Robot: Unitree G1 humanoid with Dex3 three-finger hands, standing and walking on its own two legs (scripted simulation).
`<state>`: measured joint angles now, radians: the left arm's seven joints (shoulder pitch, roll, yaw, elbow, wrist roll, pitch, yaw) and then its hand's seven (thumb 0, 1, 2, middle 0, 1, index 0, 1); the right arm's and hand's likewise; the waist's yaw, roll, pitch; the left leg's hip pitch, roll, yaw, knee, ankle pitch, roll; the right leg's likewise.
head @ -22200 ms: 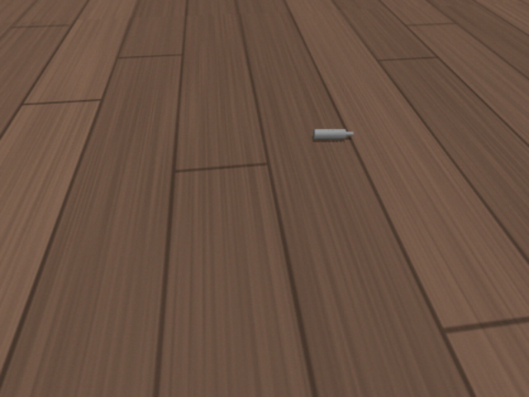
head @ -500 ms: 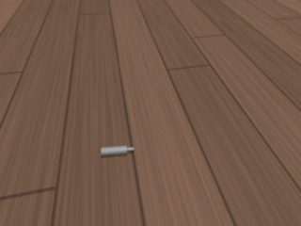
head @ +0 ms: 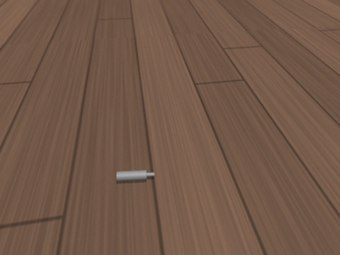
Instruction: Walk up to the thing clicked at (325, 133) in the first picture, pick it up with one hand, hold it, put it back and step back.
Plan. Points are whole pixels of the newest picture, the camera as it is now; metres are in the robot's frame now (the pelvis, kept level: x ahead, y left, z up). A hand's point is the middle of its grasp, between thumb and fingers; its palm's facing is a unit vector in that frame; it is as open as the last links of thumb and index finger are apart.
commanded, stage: walk up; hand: left
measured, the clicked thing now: (135, 175) +0.70 +0.20 -0.74
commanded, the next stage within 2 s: none
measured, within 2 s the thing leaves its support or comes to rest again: neither
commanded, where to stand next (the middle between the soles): +0.32 -0.02 m, yaw +1 degrees
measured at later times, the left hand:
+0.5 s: hand (93, 207) +0.28 +0.23 -0.14, palm faces -0.02 -0.94 -0.35, open 7.4 cm
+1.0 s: hand (92, 201) +0.31 +0.24 -0.17, palm faces -0.03 -0.95 -0.30, open 7.4 cm
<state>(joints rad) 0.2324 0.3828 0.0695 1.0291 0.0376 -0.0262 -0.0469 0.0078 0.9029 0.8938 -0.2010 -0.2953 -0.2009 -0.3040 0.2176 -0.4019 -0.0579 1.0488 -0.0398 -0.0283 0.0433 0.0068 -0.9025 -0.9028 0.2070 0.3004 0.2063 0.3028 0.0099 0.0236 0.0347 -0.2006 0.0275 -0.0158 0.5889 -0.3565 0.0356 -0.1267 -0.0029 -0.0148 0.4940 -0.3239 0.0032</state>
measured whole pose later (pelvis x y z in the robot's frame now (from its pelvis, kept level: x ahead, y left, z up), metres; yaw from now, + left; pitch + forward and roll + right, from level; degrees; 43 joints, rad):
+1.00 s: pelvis +0.24 -0.01 +0.00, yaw -1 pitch -1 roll -1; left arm 0.22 0.39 0.05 0.92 0.00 0.04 -0.03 0.01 0.91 0.89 -0.20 -0.29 -0.20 -0.30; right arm 0.25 -0.35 -0.01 0.89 -0.04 -0.06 -0.01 0.01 -0.90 -0.90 0.21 0.30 0.21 0.30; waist 0.00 -0.05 0.10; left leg -0.32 0.04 0.05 0.60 -0.26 0.02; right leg -0.32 0.00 0.05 0.80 -0.48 -0.02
